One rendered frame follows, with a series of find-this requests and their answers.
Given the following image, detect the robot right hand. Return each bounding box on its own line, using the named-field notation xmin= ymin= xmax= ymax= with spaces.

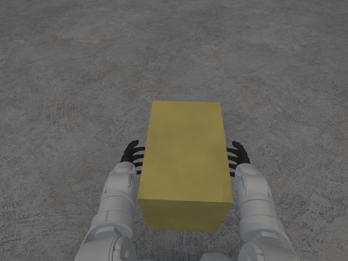
xmin=226 ymin=141 xmax=251 ymax=177

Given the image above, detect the carton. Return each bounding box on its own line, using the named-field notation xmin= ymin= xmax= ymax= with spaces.
xmin=137 ymin=101 xmax=234 ymax=232

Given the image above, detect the left robot forearm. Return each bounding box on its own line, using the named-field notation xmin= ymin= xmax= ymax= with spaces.
xmin=74 ymin=161 xmax=137 ymax=260

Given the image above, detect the left robot upper arm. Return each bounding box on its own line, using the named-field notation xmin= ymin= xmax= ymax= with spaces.
xmin=75 ymin=235 xmax=136 ymax=261

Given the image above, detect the right robot forearm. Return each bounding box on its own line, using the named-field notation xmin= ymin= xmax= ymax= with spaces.
xmin=234 ymin=163 xmax=297 ymax=255

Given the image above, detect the right robot upper arm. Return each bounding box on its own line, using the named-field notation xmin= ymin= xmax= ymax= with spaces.
xmin=238 ymin=240 xmax=300 ymax=261

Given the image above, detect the robot left hand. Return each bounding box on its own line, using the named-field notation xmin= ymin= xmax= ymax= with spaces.
xmin=120 ymin=140 xmax=145 ymax=175

